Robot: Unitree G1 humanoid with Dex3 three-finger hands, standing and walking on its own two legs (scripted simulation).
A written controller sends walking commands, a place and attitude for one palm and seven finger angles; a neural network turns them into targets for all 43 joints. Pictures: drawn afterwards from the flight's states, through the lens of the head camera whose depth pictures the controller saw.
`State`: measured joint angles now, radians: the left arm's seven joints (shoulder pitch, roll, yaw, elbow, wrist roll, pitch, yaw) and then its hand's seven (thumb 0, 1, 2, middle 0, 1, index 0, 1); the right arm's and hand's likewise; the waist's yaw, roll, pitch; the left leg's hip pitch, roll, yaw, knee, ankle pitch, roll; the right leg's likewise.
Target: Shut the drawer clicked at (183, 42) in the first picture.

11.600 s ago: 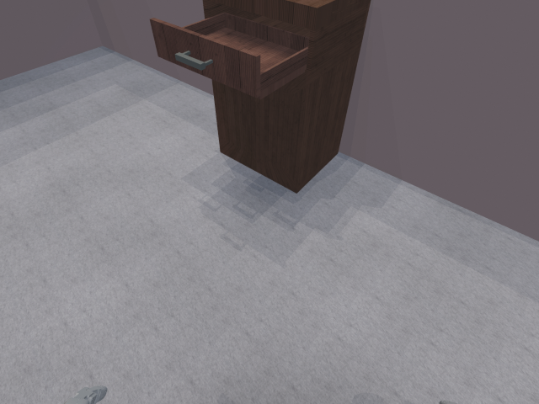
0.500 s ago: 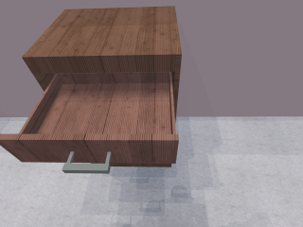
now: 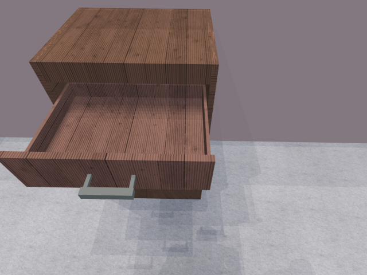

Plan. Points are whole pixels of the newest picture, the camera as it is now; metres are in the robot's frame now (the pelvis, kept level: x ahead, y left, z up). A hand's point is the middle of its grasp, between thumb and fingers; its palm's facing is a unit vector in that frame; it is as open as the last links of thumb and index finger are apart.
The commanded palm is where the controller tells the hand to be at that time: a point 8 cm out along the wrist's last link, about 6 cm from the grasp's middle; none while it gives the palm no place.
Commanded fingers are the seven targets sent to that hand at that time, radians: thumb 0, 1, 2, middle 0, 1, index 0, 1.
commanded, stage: come to a stop and stand still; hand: left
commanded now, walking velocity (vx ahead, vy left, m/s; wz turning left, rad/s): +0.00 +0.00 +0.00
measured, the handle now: (109, 185) +0.32 +0.21 -0.02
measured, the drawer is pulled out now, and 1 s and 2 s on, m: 0.30 0.30 0.30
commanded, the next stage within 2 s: look again from close up in 0.28 s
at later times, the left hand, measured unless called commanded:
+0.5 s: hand out of the picture -0.03 +0.17 -0.18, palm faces +0.02 -0.98 -0.17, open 7.4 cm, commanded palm none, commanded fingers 0.00 0.90 0.90 -0.20 -0.30 -0.20 -0.30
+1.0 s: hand out of the picture -0.02 +0.25 -0.18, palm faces +0.01 -0.98 -0.19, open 7.4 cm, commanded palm none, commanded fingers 0.00 0.90 0.90 -0.20 -0.30 -0.20 -0.30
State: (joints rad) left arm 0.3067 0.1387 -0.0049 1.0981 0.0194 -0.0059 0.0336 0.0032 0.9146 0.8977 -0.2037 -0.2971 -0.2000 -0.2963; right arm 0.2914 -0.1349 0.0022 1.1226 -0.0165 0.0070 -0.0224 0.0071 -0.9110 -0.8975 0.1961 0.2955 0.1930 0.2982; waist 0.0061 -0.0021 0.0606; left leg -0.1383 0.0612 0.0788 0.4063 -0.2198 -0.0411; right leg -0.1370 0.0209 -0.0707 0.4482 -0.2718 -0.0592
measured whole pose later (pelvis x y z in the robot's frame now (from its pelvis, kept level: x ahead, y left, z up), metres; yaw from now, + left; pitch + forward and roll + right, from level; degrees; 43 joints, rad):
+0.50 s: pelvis -0.01 +0.02 -0.01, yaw +0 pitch -2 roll -1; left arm 0.34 0.10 -0.01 1.11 0.02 -0.03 0.06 0.00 0.91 0.90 -0.20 -0.30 -0.20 -0.30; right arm 0.29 -0.13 -0.01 1.10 -0.02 0.00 -0.03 0.02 -0.92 -0.90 0.20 0.30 0.20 0.30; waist -0.02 0.02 0.05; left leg -0.22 0.06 0.06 0.52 -0.26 -0.02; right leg -0.19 0.02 -0.07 0.49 -0.27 -0.03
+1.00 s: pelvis -0.02 +0.07 +0.00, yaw +0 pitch -1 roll -1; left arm 0.34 0.19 0.00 1.03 0.03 0.00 0.04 0.00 0.91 0.90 -0.20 -0.30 -0.20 -0.30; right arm 0.30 -0.15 -0.01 1.06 -0.02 0.00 0.00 0.01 -0.91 -0.90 0.20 0.30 0.20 0.30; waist 0.00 -0.04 0.02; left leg -0.24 -0.02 0.09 0.49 -0.24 0.06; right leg -0.21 -0.06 -0.04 0.48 -0.24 0.04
